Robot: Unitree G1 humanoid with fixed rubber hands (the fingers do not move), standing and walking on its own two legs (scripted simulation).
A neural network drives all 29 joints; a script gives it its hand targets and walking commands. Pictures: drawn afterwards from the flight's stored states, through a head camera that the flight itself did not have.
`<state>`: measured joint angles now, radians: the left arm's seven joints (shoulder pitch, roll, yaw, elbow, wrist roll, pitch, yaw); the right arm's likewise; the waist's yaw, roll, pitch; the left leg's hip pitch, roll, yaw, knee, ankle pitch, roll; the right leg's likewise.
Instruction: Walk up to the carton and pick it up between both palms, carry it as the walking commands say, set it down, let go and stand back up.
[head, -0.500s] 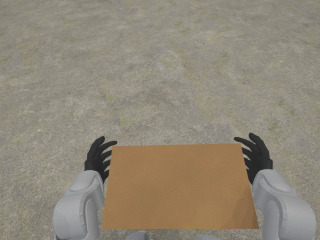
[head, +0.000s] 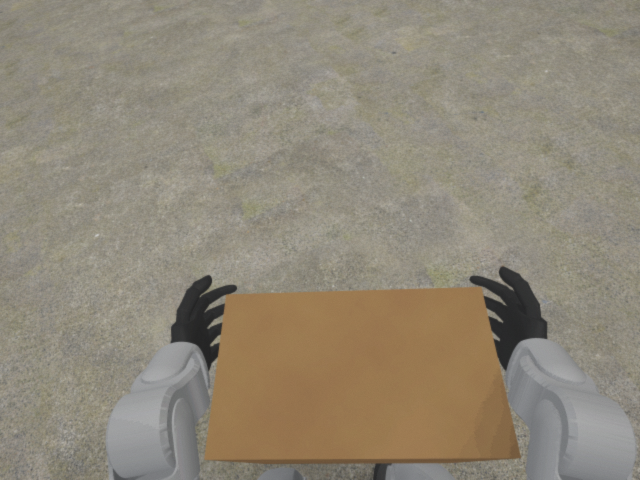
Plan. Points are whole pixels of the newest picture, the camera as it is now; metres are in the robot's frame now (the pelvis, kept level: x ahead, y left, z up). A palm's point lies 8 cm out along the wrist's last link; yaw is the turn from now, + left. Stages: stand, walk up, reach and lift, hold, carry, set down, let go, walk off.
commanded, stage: carry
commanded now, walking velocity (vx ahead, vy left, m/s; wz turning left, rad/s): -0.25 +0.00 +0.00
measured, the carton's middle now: (354, 391) +0.22 +0.00 -0.01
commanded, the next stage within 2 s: none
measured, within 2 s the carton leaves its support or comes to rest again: neither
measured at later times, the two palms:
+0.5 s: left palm out of the picture +0.00 +0.16 +0.10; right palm out of the picture +0.01 -0.19 +0.09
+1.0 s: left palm out of the picture -0.22 +0.19 +0.06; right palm out of the picture -0.21 -0.16 +0.09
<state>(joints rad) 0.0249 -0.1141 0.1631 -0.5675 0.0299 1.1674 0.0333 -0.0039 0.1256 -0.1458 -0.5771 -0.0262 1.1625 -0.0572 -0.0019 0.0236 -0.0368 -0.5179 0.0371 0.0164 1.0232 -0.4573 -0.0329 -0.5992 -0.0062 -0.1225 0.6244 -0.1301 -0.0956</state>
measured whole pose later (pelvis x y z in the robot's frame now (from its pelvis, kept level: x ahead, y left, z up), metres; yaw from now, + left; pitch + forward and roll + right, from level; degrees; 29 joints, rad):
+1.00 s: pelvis -0.45 +0.01 -0.01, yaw +1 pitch +2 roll +0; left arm 0.05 -0.11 0.16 -0.54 0.03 1.15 0.03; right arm 0.02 0.13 -0.14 -0.54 -0.03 1.15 -0.06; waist -0.01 -0.04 -0.04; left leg -0.49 0.02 0.02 0.81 -0.35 0.01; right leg -0.73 -0.05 -0.17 0.86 -0.33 -0.08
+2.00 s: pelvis -0.86 -0.02 +0.00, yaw -2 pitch +0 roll +1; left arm 0.05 -0.11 0.16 -0.52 0.03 1.17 0.04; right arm 0.01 0.12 -0.14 -0.53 -0.03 1.17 -0.06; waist 0.03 0.02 -0.07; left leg -0.52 0.03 0.02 0.66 -0.22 -0.01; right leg -0.32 -0.03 -0.19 0.71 -0.45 -0.05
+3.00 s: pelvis -1.26 -0.04 +0.01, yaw -1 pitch +2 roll +2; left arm 0.05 -0.11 0.16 -0.52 0.03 1.18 0.04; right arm 0.01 0.12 -0.14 -0.53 -0.03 1.19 -0.07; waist -0.01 0.01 -0.07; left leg -0.49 0.02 0.03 1.05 -0.38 -0.02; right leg -0.46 -0.03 -0.21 0.60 -0.19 -0.11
